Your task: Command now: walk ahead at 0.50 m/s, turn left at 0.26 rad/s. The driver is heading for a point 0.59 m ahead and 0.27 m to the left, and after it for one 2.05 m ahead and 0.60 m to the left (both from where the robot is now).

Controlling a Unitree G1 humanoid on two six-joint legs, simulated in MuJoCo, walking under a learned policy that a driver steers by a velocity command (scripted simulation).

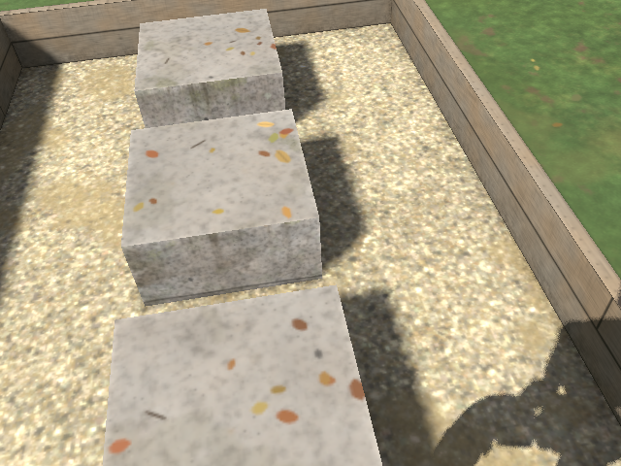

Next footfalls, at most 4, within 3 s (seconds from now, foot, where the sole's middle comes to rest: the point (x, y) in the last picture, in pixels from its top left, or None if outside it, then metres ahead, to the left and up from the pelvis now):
0.04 left None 0.07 0.11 -0.78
0.60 right None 0.59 -0.16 -1.07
0.92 left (312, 398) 0.72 0.11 -0.78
1.30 right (324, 290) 1.04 0.10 -0.78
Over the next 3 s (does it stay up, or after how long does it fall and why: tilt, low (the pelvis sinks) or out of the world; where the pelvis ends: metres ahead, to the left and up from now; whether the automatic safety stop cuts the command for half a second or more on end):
stays up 1.34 0.40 -0.01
